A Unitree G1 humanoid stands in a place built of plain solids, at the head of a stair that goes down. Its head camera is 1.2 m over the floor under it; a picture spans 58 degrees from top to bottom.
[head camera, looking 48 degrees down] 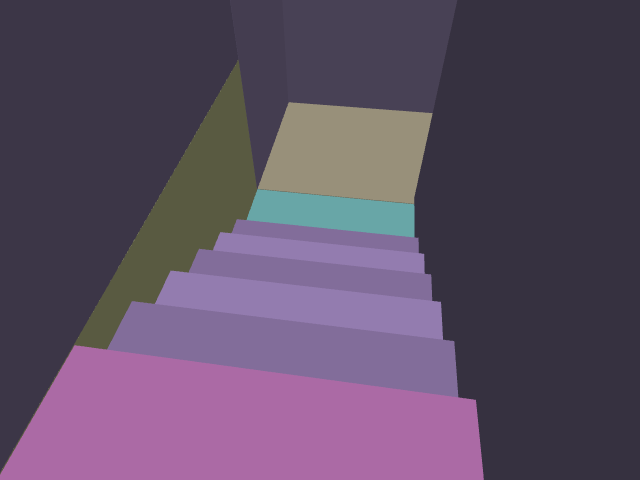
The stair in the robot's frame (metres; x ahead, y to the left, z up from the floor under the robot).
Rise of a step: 0.17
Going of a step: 0.28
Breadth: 1.20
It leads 8 degrees to the right of straight ahead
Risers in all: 6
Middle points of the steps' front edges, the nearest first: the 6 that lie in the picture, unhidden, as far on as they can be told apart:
0.56 0.16 0.00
0.84 0.12 -0.17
1.12 0.08 -0.34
1.40 0.04 -0.51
1.67 0.00 -0.68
1.95 -0.04 -0.85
